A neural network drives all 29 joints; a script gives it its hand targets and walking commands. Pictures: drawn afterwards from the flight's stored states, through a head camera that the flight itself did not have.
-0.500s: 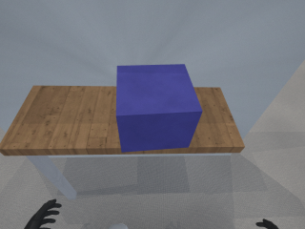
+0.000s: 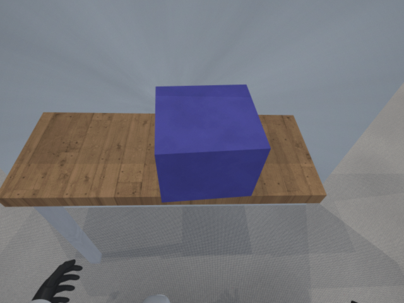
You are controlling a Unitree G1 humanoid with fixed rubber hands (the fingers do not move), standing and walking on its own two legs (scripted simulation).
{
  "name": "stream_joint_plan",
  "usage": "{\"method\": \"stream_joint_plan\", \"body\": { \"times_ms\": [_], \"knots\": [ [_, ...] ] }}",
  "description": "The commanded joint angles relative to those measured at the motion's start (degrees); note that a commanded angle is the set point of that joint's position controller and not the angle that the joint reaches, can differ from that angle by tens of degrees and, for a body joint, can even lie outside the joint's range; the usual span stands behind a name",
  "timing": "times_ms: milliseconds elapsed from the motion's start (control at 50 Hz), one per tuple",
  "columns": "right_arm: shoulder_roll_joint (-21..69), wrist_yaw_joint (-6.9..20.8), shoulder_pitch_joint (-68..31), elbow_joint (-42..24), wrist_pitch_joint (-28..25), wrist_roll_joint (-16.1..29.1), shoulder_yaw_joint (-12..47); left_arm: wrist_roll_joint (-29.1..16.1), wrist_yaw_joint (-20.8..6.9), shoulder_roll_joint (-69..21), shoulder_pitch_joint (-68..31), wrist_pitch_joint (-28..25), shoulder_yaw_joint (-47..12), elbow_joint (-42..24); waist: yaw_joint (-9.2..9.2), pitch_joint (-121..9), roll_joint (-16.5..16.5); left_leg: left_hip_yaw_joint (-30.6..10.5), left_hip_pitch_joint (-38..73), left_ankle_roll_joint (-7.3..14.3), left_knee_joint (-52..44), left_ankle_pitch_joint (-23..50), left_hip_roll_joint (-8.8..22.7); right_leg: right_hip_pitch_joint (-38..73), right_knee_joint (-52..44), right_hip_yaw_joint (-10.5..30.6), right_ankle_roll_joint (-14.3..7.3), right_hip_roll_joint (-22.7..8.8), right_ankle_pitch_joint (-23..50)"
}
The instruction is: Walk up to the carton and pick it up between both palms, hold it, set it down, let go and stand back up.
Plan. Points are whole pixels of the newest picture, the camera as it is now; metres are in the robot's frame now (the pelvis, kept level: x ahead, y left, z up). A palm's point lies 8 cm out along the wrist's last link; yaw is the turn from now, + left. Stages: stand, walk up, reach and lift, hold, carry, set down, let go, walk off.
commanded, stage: walk up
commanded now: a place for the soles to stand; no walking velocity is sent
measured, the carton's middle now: (204, 142) +0.48 +0.02 +0.02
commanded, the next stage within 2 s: none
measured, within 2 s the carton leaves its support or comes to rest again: neither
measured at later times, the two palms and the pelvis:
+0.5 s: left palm (46, 300) +0.14 +0.30 -0.08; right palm out of the picture +0.11 -0.31 -0.06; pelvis +0.01 -0.01 +0.00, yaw +0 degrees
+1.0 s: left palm out of the picture +0.12 +0.31 -0.09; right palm out of the picture +0.09 -0.31 -0.07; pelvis +0.00 +0.00 +0.00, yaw +2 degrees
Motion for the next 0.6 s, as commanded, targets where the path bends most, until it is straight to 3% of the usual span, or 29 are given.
{"method": "stream_joint_plan", "body": {
  "times_ms": [0, 20, 40, 60, 80, 100, 120, 140, 160, 180, 200, 240, 260, 280, 300, 320, 340, 380, 400, 440, 460, 480, 500, 520, 540, 580],
  "knots": [
    [-12.0, -1.2, -4.2, 0.6, -0.1, -0.3, -4.5, 1.6, -0.3, 15.4, 4.0, -1.9, 8.1, -1.6, 3.85, -3.7, -4.3, 1.3, -14.0, 2.9, 5.8, 5.5, -1.7, 11.0, -21.9, 23.1, -10.2, -16.5, 5.5],
    [-13.1, -1.3, -2.8, 1.3, 0.0, -0.4, -5.0, 1.4, -0.3, 15.3, 2.1, -1.9, 8.1, -2.2, 2.77, -3.1, -3.8, 3.0, -13.5, 2.7, 7.2, -8.0, -0.9, 9.7, -21.7, 24.3, -12.8, -20.3, 10.7],
    [-13.3, -1.1, -1.2, 1.4, 0.2, -0.5, -5.3, 1.5, -0.4, 14.9, 1.4, -1.9, 8.0, -2.3, 2.08, -2.7, -3.8, 2.3, -12.1, 3.2, 6.9, -12.1, 0.2, 8.8, -21.4, 23.1, -12.7, -19.9, 12.2],
    [-12.6, -0.8, -0.2, 1.6, 0.1, -0.3, -5.1, 1.5, -0.4, 14.6, 0.4, -1.8, 7.7, -2.4, 1.16, -2.0, -4.5, 2.7, -9.1, 3.4, 3.2, -12.5, 0.4, 5.8, -20.7, 20.1, -12.0, -18.5, 14.7],
    [-12.3, -0.7, 1.8, 2.6, -0.3, -0.5, -5.1, 1.5, -0.4, 14.3, -1.9, -1.7, 7.4, -3.0, -0.66, -1.4, -4.5, 4.3, -4.2, 3.9, -1.7, -7.7, -0.2, 2.7, -18.4, 15.2, -10.0, -15.7, 17.3],
    [-11.6, -0.6, 3.4, 3.2, -0.8, -0.6, -5.2, 1.4, -0.5, 13.4, -3.7, -1.5, 7.1, -3.7, -1.82, -1.7, -3.0, 4.9, 1.0, 4.2, -6.6, 2.1, -0.2, -0.5, -15.0, 10.4, -8.0, -12.3, 19.3],
    [-12.8, -0.6, 5.5, 3.9, -1.3, -0.7, -5.5, 1.1, -0.6, 12.4, -4.9, -1.3, 6.9, -4.0, -2.69, -2.3, -0.8, 1.7, 4.6, 4.5, -6.7, 15.7, 0.2, -2.8, -9.7, 7.5, -5.9, -9.0, 19.2],
    [-14.4, -0.9, 6.6, 4.2, -1.5, -1.0, -6.2, 0.9, -0.5, 10.8, -5.0, -1.1, 6.6, -4.8, -2.60, -3.2, 4.0, -5.5, 6.8, 6.3, -8.0, 25.2, 4.0, -5.3, -1.7, 3.8, -3.5, -4.9, 17.8],
    [-16.9, -1.2, 6.8, 3.3, -1.7, -0.9, -6.5, 0.4, -0.6, 8.8, -4.4, -0.8, 6.3, -5.4, -2.43, -5.4, 9.4, -20.0, 8.0, 11.3, -13.8, 27.0, 10.8, -7.7, 6.2, 2.2, -0.4, -0.7, 12.7],
    [-17.7, -1.4, 5.2, 2.5, -1.6, -1.3, -6.4, -0.2, -0.4, 8.5, -4.3, -0.2, 6.3, -5.3, -1.59, -4.5, 8.5, -28.6, 5.7, 15.9, -16.4, 25.7, 14.1, -7.8, 6.4, 4.5, 0.6, 0.8, 0.0],
    [-18.6, -1.5, 2.9, 2.2, -1.3, -1.2, -6.6, 0.2, -0.5, 9.4, -3.3, 0.2, 6.4, -4.8, -0.79, -4.3, 8.3, -30.4, 3.0, 17.3, -17.8, 22.2, 15.8, -5.9, 6.1, 5.8, 0.3, 1.1, -9.4],
    [-18.2, -1.5, -2.0, 1.6, -0.8, -1.4, -6.1, 0.6, -0.8, 9.0, -1.1, -0.4, 6.5, -3.6, 1.22, -3.5, 9.2, -25.7, 0.2, 14.5, -16.8, 18.7, 12.7, -2.0, -3.3, 5.6, -0.6, 0.5, -6.4],
    [-16.8, -1.3, -4.2, 1.1, -0.5, -1.2, -5.6, 1.1, -0.9, 9.6, 0.9, -0.8, 6.7, -2.5, 2.50, -3.4, 8.0, -21.3, -3.7, 11.6, -14.7, 17.1, 10.0, 3.0, -8.8, 5.5, -1.4, 0.3, -1.5],
    [-15.1, -1.2, -4.9, 0.3, -0.4, -0.8, -5.0, 1.6, -0.7, 11.7, 2.1, -1.4, 7.3, -2.2, 3.25, -4.5, 4.7, -16.1, -8.5, 8.4, -9.8, 17.7, 6.7, 8.5, -11.0, 9.4, -3.2, -2.9, 6.1],
    [-13.4, -1.1, -5.8, 0.0, -0.3, -0.3, -4.8, 1.9, -0.4, 14.0, 4.2, -1.7, 7.9, -1.3, 4.43, -5.2, 0.3, -7.5, -14.0, 4.9, -1.6, 15.2, 2.2, 13.4, -15.2, 14.7, -6.1, -8.2, 7.3],
    [-12.2, -1.4, -4.7, 0.3, -0.1, -0.2, -4.5, 1.5, -0.3, 15.2, 4.4, -1.9, 8.2, -1.5, 4.30, -5.2, -3.5, 1.1, -13.4, 3.1, 6.9, 9.6, -1.6, 12.1, -20.4, 21.3, -9.8, -15.9, 9.1],
    [-12.7, -1.7, -4.1, 0.8, 0.2, -0.3, -5.0, 1.4, -0.3, 15.2, 3.1, -2.0, 8.1, -1.8, 3.34, -3.7, -4.1, 2.4, -15.0, 3.0, 8.7, -8.5, -1.1, 11.6, -21.2, 24.6, -12.8, -20.7, 15.4],
    [-12.8, -1.1, -1.3, 1.5, 0.3, -0.3, -5.1, 1.5, -0.3, 14.7, 0.9, -1.9, 7.9, -2.4, 1.70, -2.4, -4.6, 2.6, -10.4, 3.6, 6.4, -13.9, 0.4, 7.1, -21.0, 21.0, -12.7, -19.6, 16.2],
    [-12.4, -0.8, 0.7, 2.1, 0.0, -0.5, -5.2, 1.6, -0.4, 14.4, -1.2, -1.6, 7.7, -2.7, 0.23, -1.6, -5.5, 3.8, -6.4, 3.8, 1.7, -11.1, 0.4, 4.0, -19.6, 16.4, -11.1, -17.1, 17.2],
    [-11.9, -0.6, 4.9, 3.9, -0.9, -0.6, -5.3, 1.2, -0.6, 13.0, -5.5, -1.1, 7.1, -4.1, -2.65, -1.1, -2.3, 5.2, 4.0, 4.3, -6.4, 5.9, -1.0, -3.3, -13.3, 9.0, -7.3, -11.4, 17.4],
    [-12.6, -0.8, 6.6, 4.7, -1.2, -0.7, -5.9, 1.2, -0.7, 11.3, -5.9, -1.0, 6.7, -4.4, -3.13, -1.7, 0.0, 2.0, 6.5, 4.4, -8.0, 15.6, -0.2, -5.3, -7.6, 6.3, -5.5, -7.9, 15.7],
    [-15.5, -1.3, 7.4, 4.7, -1.3, -0.7, -6.5, 0.9, -0.8, 9.8, -6.2, -0.5, 6.4, -5.4, -3.30, -1.9, 5.3, -7.7, 6.7, 6.6, -11.1, 24.0, 5.2, -7.3, 1.7, 2.7, -2.8, -3.7, 15.0],
    [-17.9, -1.6, 6.9, 3.6, -1.6, -1.1, -6.6, 0.3, -0.6, 7.9, -5.0, -0.1, 6.1, -5.9, -2.55, -3.8, 10.0, -24.1, 7.6, 12.2, -15.8, 28.4, 12.7, -9.2, 8.9, 2.6, 0.3, -0.1, 9.2],
    [-18.1, -1.9, 5.2, 2.6, -1.3, -1.2, -6.6, 0.0, -0.5, 8.9, -4.4, 0.7, 6.5, -5.5, -1.71, -4.2, 8.2, -31.6, 5.1, 16.6, -18.2, 25.8, 16.4, -8.0, 9.3, 5.5, 0.8, 0.7, -6.0],
    [-19.2, -1.9, 2.9, 2.1, -1.1, -1.3, -6.9, 0.3, -0.6, 9.9, -3.1, 0.9, 6.6, -5.2, -1.06, -4.3, 8.0, -32.7, 1.6, 17.9, -19.7, 19.1, 17.2, -6.3, 10.6, 7.3, 0.3, 0.6, -11.0],
    [-18.6, -1.9, -2.1, 1.6, -0.7, -1.6, -6.4, 0.6, -1.0, 9.7, -1.7, 0.5, 6.8, -3.8, 0.79, -2.6, 9.5, -27.3, -2.6, 15.1, -18.8, 16.2, 14.1, -2.0, 2.3, 7.2, -0.3, 0.0, -9.5]
  ]
}}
